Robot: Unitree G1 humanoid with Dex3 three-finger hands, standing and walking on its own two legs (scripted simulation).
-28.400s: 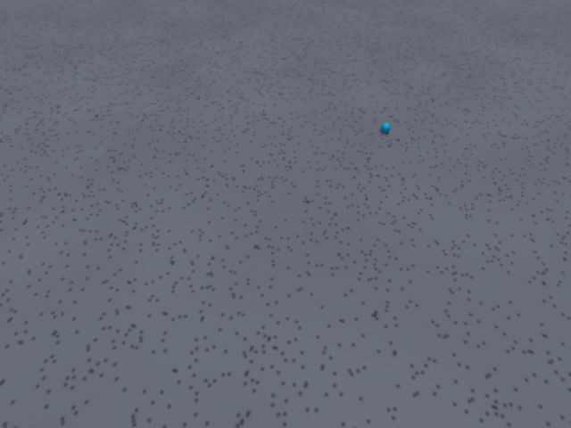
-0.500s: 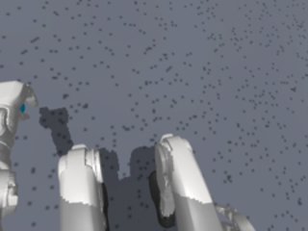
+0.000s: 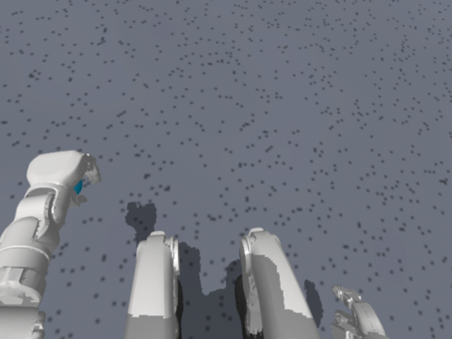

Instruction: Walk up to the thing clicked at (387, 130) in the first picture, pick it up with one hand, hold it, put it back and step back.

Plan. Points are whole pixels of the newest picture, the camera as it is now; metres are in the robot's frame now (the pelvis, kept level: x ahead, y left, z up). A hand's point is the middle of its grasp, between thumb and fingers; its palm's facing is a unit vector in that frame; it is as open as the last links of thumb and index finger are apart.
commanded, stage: lift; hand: left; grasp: from above
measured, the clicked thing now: (66, 185) +0.41 +0.30 -0.11
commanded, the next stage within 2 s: hold in 0.92 s
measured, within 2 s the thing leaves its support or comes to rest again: neither
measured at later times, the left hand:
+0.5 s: hand (12, 169) +0.35 +0.26 +0.10, palm faces -0.46 -0.10 -0.88, open 6.4 cm
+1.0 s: hand out of the picture +0.38 +0.24 +0.17, palm faces -0.44 -0.11 -0.89, open 6.2 cm
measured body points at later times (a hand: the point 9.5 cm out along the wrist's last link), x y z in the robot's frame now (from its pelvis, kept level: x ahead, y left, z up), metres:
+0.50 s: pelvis +0.03 +0.01 +0.18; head +0.10 +0.02 +0.62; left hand +0.37 +0.27 +0.15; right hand +0.14 -0.25 +0.06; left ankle +0.09 +0.11 -0.45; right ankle +0.09 -0.12 -0.45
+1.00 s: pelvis +0.07 +0.01 +0.25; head +0.12 +0.00 +0.70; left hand +0.40 +0.24 +0.23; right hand +0.17 -0.26 +0.13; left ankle +0.09 +0.12 -0.45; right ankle +0.09 -0.12 -0.45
